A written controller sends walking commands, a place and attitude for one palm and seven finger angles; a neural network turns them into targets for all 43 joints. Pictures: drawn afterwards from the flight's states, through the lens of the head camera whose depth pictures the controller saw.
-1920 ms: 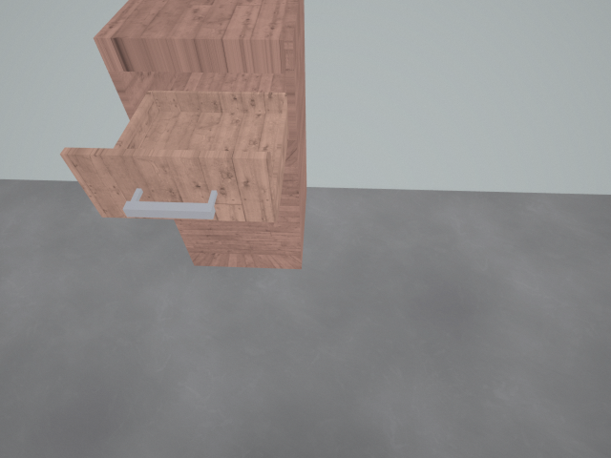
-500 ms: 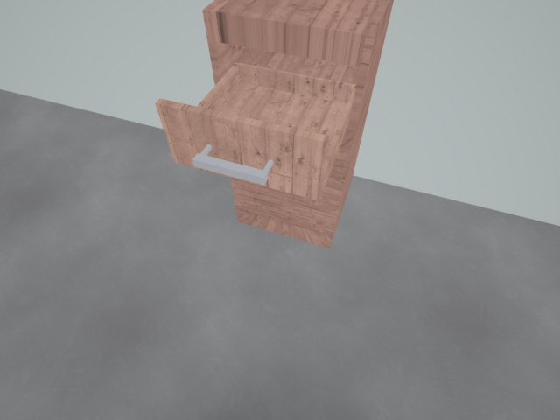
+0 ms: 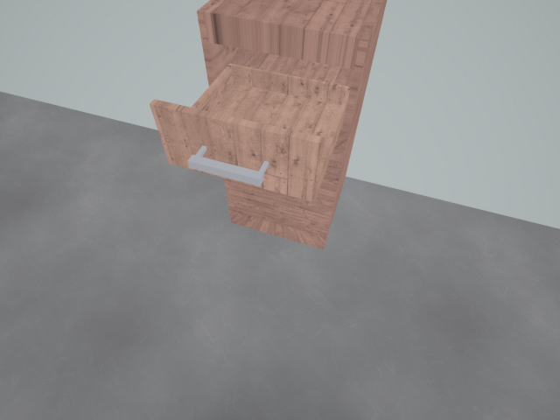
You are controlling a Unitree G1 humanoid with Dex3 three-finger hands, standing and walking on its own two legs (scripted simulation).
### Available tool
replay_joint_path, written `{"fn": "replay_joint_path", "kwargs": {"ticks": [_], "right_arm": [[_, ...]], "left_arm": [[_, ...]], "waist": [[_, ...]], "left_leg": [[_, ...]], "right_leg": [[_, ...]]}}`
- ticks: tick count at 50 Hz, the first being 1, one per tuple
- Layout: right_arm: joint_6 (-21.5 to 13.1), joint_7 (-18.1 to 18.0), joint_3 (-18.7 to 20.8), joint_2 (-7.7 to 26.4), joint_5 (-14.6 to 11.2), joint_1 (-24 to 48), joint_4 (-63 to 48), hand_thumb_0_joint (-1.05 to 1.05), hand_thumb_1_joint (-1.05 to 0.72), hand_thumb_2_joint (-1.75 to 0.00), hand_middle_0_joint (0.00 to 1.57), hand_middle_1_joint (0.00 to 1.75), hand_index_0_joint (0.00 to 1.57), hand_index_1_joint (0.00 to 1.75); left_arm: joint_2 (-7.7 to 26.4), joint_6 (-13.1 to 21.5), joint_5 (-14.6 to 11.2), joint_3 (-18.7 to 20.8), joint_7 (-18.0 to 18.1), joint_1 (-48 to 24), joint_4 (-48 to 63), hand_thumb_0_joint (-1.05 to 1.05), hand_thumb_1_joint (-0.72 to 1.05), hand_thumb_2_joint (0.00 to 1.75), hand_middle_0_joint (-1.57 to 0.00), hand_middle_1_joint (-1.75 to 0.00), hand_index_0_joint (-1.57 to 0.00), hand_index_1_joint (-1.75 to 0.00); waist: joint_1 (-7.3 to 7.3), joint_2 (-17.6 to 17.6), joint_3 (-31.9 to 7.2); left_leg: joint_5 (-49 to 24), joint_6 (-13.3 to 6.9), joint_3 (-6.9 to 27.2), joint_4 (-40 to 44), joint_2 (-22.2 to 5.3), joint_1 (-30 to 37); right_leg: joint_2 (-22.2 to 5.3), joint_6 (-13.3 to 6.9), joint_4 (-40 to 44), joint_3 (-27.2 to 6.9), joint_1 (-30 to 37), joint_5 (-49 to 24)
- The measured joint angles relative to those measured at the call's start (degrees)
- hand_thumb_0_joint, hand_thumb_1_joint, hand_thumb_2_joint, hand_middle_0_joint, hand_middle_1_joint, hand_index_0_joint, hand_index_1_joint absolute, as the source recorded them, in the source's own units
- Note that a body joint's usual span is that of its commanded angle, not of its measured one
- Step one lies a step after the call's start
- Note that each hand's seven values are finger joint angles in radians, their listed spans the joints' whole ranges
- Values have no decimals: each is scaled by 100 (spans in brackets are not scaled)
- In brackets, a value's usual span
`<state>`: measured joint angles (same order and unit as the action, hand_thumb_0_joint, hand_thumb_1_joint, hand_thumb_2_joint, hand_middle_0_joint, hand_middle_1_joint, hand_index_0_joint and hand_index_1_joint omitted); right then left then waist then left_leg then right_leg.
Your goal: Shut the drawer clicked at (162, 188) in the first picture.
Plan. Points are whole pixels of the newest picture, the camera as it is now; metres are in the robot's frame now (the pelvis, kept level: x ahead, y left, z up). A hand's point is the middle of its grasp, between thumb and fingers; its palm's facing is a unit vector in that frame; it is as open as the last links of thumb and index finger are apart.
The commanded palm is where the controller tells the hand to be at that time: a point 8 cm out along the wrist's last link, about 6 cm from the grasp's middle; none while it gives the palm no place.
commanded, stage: turn to face it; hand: left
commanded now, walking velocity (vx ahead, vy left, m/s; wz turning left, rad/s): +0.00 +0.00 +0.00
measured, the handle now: (229, 164) +0.62 +0.14 -0.05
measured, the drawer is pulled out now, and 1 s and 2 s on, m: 0.30 0.30 0.30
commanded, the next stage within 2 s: take the last steps up to it in 0.64 s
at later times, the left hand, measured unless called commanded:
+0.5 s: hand out of the picture +0.07 +0.20 -0.18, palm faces -0.10 -0.96 -0.27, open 7.4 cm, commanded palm none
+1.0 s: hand out of the picture +0.06 +0.18 -0.19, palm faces -0.12 -0.98 -0.16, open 7.4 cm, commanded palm none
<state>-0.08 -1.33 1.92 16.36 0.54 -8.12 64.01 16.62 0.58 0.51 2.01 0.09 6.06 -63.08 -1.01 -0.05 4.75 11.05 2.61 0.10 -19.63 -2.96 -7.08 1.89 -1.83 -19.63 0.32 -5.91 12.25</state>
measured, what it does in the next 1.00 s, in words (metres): steps on the spot: left foot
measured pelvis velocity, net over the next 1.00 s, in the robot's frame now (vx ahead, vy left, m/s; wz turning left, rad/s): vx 0.00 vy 0.00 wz -0.21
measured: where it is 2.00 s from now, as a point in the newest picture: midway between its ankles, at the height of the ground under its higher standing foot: (288, 415)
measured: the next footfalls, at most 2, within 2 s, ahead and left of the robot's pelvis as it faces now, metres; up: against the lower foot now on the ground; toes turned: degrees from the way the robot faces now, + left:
left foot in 0.96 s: +0.05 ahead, +0.11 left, +0.00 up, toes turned -11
right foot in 1.32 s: +0.13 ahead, -0.17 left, +0.00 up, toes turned -18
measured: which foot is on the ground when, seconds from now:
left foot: down 0.00-0.50, up 0.52-0.94, down 0.96-1.00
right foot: down 0.00-0.98, up 1.00-1.00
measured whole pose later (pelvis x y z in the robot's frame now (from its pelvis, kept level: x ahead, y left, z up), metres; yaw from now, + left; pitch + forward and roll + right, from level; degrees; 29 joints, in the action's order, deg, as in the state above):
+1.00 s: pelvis +0.00 +0.00 -0.01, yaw -12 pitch +0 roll -1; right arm -0.5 -0.9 3.2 10.4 1.0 -11.0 58.0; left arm 10.3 -0.7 1.0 3.9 -0.4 15.0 -59.5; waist 1.4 -1.4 2.9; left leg 15.4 -0.5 -0.3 -26.5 -0.7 -11.2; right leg 4.7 -3.0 -28.8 -3.0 -12.0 19.0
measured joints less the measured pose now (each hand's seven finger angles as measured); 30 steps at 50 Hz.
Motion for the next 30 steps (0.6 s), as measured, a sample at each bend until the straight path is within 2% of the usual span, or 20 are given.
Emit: {"fn": "replay_joint_path", "kwargs": {"ticks": [7,18,20,22,24,25,26,28,30], "right_arm": [[18,-39,7,49,8,152,-132,0,-90,-89,20,29,20,30],[162,-79,35,-425,17,28,-530,0,-90,-89,20,29,20,30],[164,-83,53,-492,30,-22,-569,0,-90,-89,20,30,20,30],[168,-89,76,-525,55,-70,-578,0,-90,-89,20,30,20,30],[184,-100,101,-514,74,-127,-572,0,-90,-89,20,30,20,30],[207,-106,115,-506,62,-168,-570,0,-90,-89,20,30,20,30],[250,-111,140,-486,30,-145,-543,0,-90,-89,20,30,20,30],[349,-118,185,-428,-22,-50,-504,0,-90,-89,20,30,20,30],[373,-114,212,-403,-42,13,-487,0,-90,-89,20,30,20,30]], "left_arm": [[65,-69,-2,25,33,18,33,0,90,90,-20,-30,-20,-30],[-207,-353,44,103,-42,272,355,0,90,90,-20,-30,-20,-30],[-231,-384,50,127,-62,275,438,0,90,90,-20,-30,-20,-30],[-273,-425,54,160,-73,275,508,0,90,90,-20,-30,-20,-30],[-340,-431,63,187,-90,291,577,0,90,90,-20,-30,-20,-30],[-353,-394,79,193,-102,340,638,0,90,90,-20,-30,-20,-30],[-387,-332,111,209,-84,367,665,0,90,90,-20,-30,-20,-30],[-475,-275,110,182,-34,388,664,0,90,90,-20,-30,-20,-30],[-539,-292,105,179,10,453,665,0,90,90,-20,-30,-20,-30]], "waist": [[67,4,-21],[105,-88,130],[132,-137,200],[150,-118,277],[153,-12,325],[159,15,299],[169,72,313],[137,189,415],[140,194,434]], "left_leg": [[68,-16,-104,-102,-11,-55],[467,-61,-529,-825,-90,-406],[511,-64,-631,-931,-82,-459],[563,-45,-710,-1040,-116,-486],[630,11,-732,-1189,-194,-541],[705,37,-733,-1359,-219,-644],[1016,30,-639,-1729,-227,-817],[1657,-20,-226,-2764,-72,-1209],[1689,-41,-51,-3624,75,-1545]], "right_leg": [[6,31,-90,-101,-93,21],[91,65,-1061,-515,-737,361],[55,63,-1523,-464,-985,533],[11,80,-2106,-296,-1187,1061],[-38,77,-2146,-116,-1165,1172],[-69,35,-1801,-109,-1052,783],[-30,-65,-1752,-93,-1071,696],[47,-190,-1685,-50,-1037,684],[81,-244,-1382,-80,-940,547]]}}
